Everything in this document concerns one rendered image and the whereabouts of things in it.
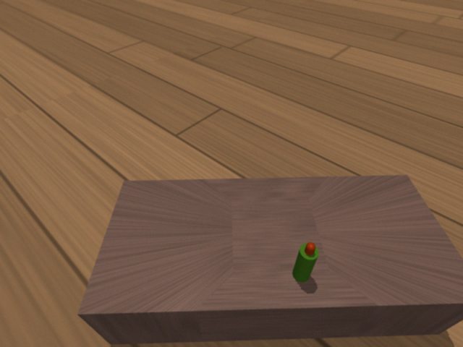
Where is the bottle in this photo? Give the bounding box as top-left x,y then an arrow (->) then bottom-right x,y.
292,242 -> 319,283

